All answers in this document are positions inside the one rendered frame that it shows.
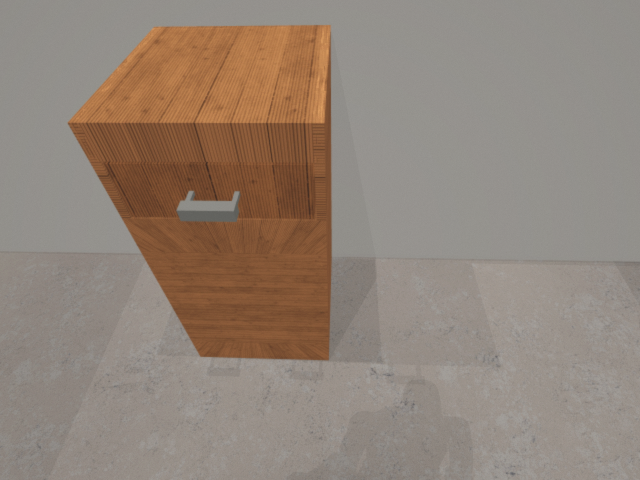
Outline cabinet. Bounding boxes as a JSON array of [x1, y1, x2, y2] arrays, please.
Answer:
[[68, 25, 332, 360]]

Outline drawer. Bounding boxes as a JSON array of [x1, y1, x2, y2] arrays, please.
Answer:
[[104, 161, 316, 219]]

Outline handle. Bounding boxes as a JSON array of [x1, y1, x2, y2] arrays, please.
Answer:
[[176, 191, 240, 222]]

